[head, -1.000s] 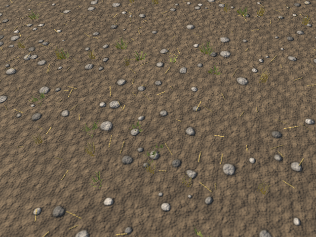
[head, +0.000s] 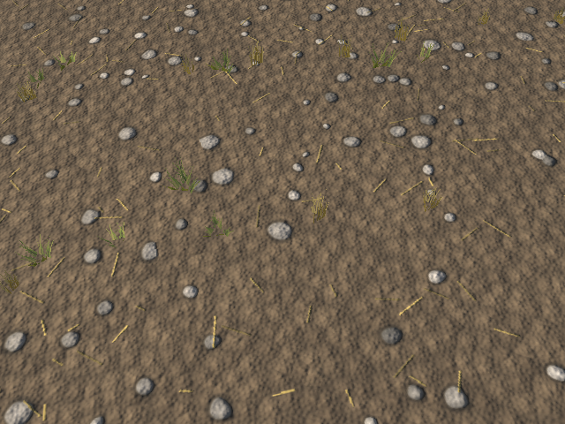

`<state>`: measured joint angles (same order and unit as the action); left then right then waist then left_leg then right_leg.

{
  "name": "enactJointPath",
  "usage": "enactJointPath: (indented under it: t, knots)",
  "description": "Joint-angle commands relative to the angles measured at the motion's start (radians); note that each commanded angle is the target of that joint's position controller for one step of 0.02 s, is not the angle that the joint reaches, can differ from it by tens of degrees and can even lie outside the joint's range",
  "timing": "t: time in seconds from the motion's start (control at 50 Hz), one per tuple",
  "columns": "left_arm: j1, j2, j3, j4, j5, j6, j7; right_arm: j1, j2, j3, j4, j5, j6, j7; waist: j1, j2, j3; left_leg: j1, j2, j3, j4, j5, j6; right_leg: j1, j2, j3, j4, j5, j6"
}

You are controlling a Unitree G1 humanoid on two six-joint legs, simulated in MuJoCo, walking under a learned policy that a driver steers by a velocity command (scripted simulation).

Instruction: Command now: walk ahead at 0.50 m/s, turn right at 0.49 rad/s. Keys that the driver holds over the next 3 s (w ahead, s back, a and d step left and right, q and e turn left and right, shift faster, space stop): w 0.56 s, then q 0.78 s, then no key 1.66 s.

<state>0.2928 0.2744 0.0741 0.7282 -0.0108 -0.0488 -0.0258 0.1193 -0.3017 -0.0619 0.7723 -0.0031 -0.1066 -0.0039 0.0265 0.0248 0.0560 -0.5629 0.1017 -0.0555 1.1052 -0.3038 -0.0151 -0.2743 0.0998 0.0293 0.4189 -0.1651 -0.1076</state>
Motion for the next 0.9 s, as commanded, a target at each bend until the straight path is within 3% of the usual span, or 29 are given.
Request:
enactJointPath:
  t: [0.02,0.12,0.16,0.22,0.28,0.3,0.32,0.34,0.36,0.38,0.4,0.42,0.44,0.46,0.52,0.58,0.64,0.72,0.76,0.78,0.8,0.82,0.84,0.86,0.88,0.9]
  knots:
    - [-0.026,0.153,0.037,-0.08,-0.001,-0.026,0.023,0.023,-0.073,-0.02,-0.051,-0.012,0.01,-0.003,-0.038,-0.059,-0.096,-0.08,0.014,0.004,-0.125,0.123,-0.034,0.096,-0.252,0.252,-0.205,0.291,-0.182]
    - [0.046,0.149,0.031,-0.04,-0.003,-0.022,0.037,-0.133,-0.033,0.002,-0.085,0.0,0.001,0.016,0.037,-0.101,-0.053,-0.012,-0.032,0.029,-0.469,0.432,-0.038,0.078,-0.205,0.164,-0.212,0.184,-0.113]
    - [0.078,0.157,0.031,-0.019,-0.005,-0.023,0.035,-0.181,-0.042,0.003,-0.101,0.008,-0.005,0.025,0.06,-0.104,-0.026,-0.009,-0.042,0.027,-0.526,0.46,-0.025,0.106,-0.233,0.189,-0.209,0.135,-0.112]
    - [0.116,0.157,0.032,0.009,-0.006,-0.016,0.038,-0.223,-0.063,0.0,-0.125,0.008,-0.017,0.04,0.071,-0.103,-0.003,-0.075,-0.051,0.019,-0.589,0.381,0.013,0.239,-0.289,0.236,-0.15,0.183,-0.11]
    - [0.107,0.17,0.037,0.02,-0.004,-0.001,0.044,-0.164,-0.085,-0.009,-0.119,0.009,-0.024,0.047,0.032,-0.133,-0.02,-0.006,-0.075,0.041,-0.622,0.257,0.059,0.315,-0.315,0.253,-0.076,0.368,-0.083]
    - [0.085,0.173,0.036,0.016,-0.004,0.003,0.045,-0.085,-0.103,-0.02,-0.099,0.007,-0.026,0.044,-0.015,-0.138,-0.065,0.112,-0.106,0.073,-0.646,0.248,0.082,0.312,-0.289,0.228,0.006,0.54,-0.067]
    - [0.07,0.156,0.027,0.008,0.0,0.005,0.043,0.049,-0.139,-0.038,-0.063,0.001,-0.028,0.039,-0.081,-0.12,-0.164,0.321,-0.096,0.069,-0.642,0.295,0.118,0.262,-0.234,0.184,0.166,0.625,-0.041]
    - [0.067,0.115,0.008,-0.015,0.017,0.005,0.043,0.226,-0.193,-0.049,-0.04,-0.012,-0.027,0.033,-0.147,-0.025,-0.317,0.615,0.073,-0.126,-0.61,0.311,0.189,0.083,-0.165,0.14,0.452,0.391,-0.006]
    - [0.225,0.024,-0.016,-0.012,-0.003,-0.013,0.037,0.302,-0.248,-0.067,-0.002,-0.008,-0.018,0.039,-0.08,0.285,-0.428,0.951,0.284,-0.592,-0.698,0.109,0.353,-0.312,0.008,0.086,0.802,-0.312,0.074]
    - [0.175,0.11,-0.006,-0.002,-0.014,-0.024,0.034,0.302,-0.15,-0.042,-0.001,0.022,-0.015,0.043,-0.122,0.193,-0.377,0.937,0.275,-0.695,-0.794,-0.111,0.326,-0.446,-0.033,0.17,0.898,-0.399,0.069]
    - [0.055,0.157,0.008,-0.03,-0.026,-0.031,0.03,0.23,-0.11,-0.029,-0.013,0.022,-0.01,0.037,-0.127,0.109,-0.222,0.804,0.242,-0.542,-0.814,-0.12,0.279,-0.501,-0.087,0.142,0.904,-0.311,0.065]
    - [-0.012,0.149,0.004,-0.047,-0.018,-0.036,0.032,0.162,-0.1,-0.022,-0.027,0.008,-0.002,0.034,-0.101,0.025,-0.142,0.661,0.202,-0.428,-0.835,-0.025,0.252,-0.473,-0.138,0.095,0.859,-0.227,0.065]
    - [-0.043,0.139,0.008,-0.054,-0.002,-0.038,0.031,0.127,-0.081,-0.014,-0.03,-0.001,0.001,0.034,-0.078,0.009,-0.083,0.554,0.168,-0.359,-0.862,0.08,0.251,-0.45,-0.166,0.08,0.797,-0.177,0.07]
    - [-0.025,0.128,0.01,-0.053,0.002,-0.035,0.029,0.114,-0.069,-0.007,-0.03,-0.011,-0.003,0.033,-0.048,0.035,-0.08,0.493,0.14,-0.307,-0.882,0.161,0.244,-0.394,-0.194,0.079,0.756,-0.143,0.072]
    - [0.003,0.08,0.001,-0.044,0.003,-0.02,0.03,0.123,-0.08,-0.009,-0.012,0.003,-0.01,0.032,-0.022,0.061,-0.077,0.428,0.113,-0.201,-0.931,0.298,0.26,-0.36,-0.214,0.047,0.656,-0.118,0.097]
    - [-0.1,0.061,-0.008,-0.079,0.014,-0.021,0.034,0.145,-0.115,-0.017,0.006,0.007,-0.003,0.02,-0.04,0.034,-0.041,0.409,0.097,-0.126,-0.952,0.463,0.258,-0.392,-0.22,0.024,0.482,0.009,0.126]
    - [-0.185,0.032,-0.018,-0.098,0.02,-0.035,0.027,0.187,-0.126,-0.019,0.03,0.014,0.018,0.008,-0.062,0.04,-0.054,0.383,0.028,-0.024,-0.892,0.695,0.206,-0.271,-0.156,-0.011,0.259,0.178,0.137]
    - [-0.272,0.058,-0.008,-0.122,0.014,-0.042,0.016,0.243,-0.145,-0.027,0.052,0.027,0.05,-0.006,-0.084,0.066,-0.068,0.451,0.045,-0.083,-0.788,0.647,0.183,-0.219,-0.096,0.011,0.117,0.233,0.13]
    - [-0.237,0.096,0.007,-0.117,0.019,-0.046,0.015,0.218,-0.151,-0.033,0.04,0.031,0.062,-0.015,-0.05,0.084,-0.088,0.478,0.06,-0.146,-0.706,0.597,0.157,-0.163,-0.095,0.037,0.057,0.2,0.106]
    - [-0.174,0.111,0.015,-0.096,0.025,-0.05,0.018,0.186,-0.146,-0.033,0.027,0.032,0.067,-0.019,-0.012,0.081,-0.113,0.463,0.04,-0.15,-0.638,0.581,0.134,-0.073,-0.095,0.027,0.003,0.25,0.086]
    - [-0.104,0.151,0.027,-0.081,0.036,-0.055,0.026,0.182,-0.118,-0.026,0.011,0.026,0.065,-0.019,0.014,0.043,-0.173,0.402,-0.02,-0.129,-0.517,0.516,0.096,0.089,-0.148,0.044,-0.021,0.434,0.051]
    - [-0.003,0.222,0.04,-0.082,0.06,-0.052,0.039,0.199,-0.05,-0.005,-0.029,-0.001,0.058,-0.016,0.032,-0.124,-0.315,0.189,-0.114,-0.074,-0.235,0.137,0.041,0.39,-0.373,0.218,0.08,0.867,-0.037]
    - [0.001,0.209,0.033,-0.091,0.053,-0.029,0.036,0.385,-0.007,0.015,-0.011,0.011,0.056,-0.011,-0.019,-0.334,-0.484,-0.012,-0.183,-0.043,0.026,-0.475,0.0,0.588,-0.599,0.446,0.11,0.987,-0.202]
    - [-0.022,0.152,0.024,-0.106,0.031,-0.009,0.034,0.382,-0.115,-0.011,0.011,0.026,0.07,-0.009,0.002,-0.23,-0.488,-0.039,-0.126,-0.078,0.125,-0.415,-0.017,0.505,-0.55,0.453,0.048,0.698,-0.195]
    - [-0.076,0.111,0.012,-0.111,0.02,0.003,0.039,0.289,-0.139,-0.025,-0.008,0.035,0.09,-0.014,0.001,-0.172,-0.356,-0.105,-0.096,-0.039,0.16,-0.34,-0.034,0.402,-0.491,0.354,0.008,0.487,-0.159]
    - [-0.134,0.091,0.003,-0.103,0.018,0.012,0.043,0.25,-0.126,-0.028,-0.013,0.032,0.113,-0.024,-0.017,-0.134,-0.266,-0.112,-0.064,-0.019,0.145,-0.28,-0.051,0.276,-0.444,0.287,-0.04,0.329,-0.135]
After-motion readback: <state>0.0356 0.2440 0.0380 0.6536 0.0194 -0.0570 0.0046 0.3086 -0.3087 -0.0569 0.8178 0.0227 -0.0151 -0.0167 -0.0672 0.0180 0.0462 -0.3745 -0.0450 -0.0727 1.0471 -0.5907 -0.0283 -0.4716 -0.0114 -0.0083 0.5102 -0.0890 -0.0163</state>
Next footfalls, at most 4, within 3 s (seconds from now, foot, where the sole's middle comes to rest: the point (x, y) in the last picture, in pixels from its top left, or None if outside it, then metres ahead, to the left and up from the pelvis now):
0.32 left None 0.38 0.14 -0.78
0.80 right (355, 352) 0.62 -0.10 -0.78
1.22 left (251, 390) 0.52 0.15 -0.78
1.64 right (344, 358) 0.61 -0.07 -0.78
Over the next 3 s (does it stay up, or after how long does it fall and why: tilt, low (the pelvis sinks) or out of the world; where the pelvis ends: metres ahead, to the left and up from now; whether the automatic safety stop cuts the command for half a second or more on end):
stays up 0.54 0.00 0.00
